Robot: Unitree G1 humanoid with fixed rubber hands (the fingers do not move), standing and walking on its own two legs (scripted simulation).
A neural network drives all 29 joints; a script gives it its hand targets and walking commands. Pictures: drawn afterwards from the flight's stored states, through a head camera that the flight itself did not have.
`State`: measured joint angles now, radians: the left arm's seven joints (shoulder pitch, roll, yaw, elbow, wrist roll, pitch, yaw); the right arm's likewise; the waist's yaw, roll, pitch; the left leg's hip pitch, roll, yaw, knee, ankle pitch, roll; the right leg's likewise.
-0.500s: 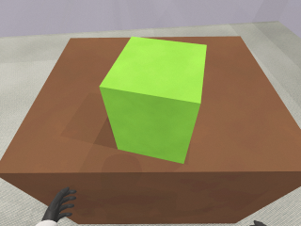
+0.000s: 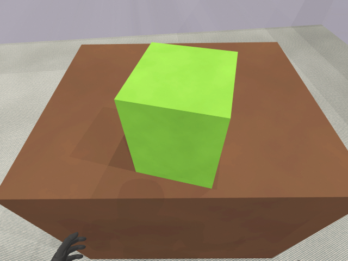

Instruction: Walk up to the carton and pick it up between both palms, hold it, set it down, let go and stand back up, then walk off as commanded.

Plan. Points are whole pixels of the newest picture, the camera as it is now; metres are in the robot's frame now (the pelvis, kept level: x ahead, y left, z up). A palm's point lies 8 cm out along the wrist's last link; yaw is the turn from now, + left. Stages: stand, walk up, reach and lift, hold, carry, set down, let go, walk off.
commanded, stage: stand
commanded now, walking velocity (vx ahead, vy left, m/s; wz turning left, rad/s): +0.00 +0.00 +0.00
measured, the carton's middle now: (182, 117) +0.42 +0.01 +0.10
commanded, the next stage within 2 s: walk off in 1.54 s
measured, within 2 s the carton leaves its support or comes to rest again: neither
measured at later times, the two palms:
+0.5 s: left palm out of the picture +0.11 +0.29 -0.09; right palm out of the picture +0.07 -0.30 -0.10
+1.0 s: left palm out of the picture +0.10 +0.29 -0.09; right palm out of the picture +0.06 -0.30 -0.10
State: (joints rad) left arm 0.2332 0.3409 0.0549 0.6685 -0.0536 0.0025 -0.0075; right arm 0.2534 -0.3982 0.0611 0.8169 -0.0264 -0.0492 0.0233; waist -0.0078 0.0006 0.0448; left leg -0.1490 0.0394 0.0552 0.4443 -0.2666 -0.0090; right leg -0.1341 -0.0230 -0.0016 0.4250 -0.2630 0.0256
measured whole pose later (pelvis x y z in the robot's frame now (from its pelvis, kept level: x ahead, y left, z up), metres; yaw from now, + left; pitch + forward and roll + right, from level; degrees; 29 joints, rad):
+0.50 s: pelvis +0.00 +0.00 +0.00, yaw +0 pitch -2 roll +0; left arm 0.23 0.34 0.05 0.72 -0.05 0.00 -0.01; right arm 0.25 -0.40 0.06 0.85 -0.02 -0.05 0.02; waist -0.01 0.00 0.04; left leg -0.15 0.04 0.05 0.44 -0.26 -0.01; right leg -0.13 -0.02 0.00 0.43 -0.26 0.03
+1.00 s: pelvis -0.01 +0.00 +0.00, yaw +0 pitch -3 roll +0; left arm 0.22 0.34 0.04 0.77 -0.05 0.00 -0.01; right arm 0.25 -0.40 0.06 0.88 -0.02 -0.05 0.02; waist -0.01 0.00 0.04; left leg -0.15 0.04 0.05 0.44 -0.24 -0.01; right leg -0.13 -0.02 -0.01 0.43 -0.25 0.02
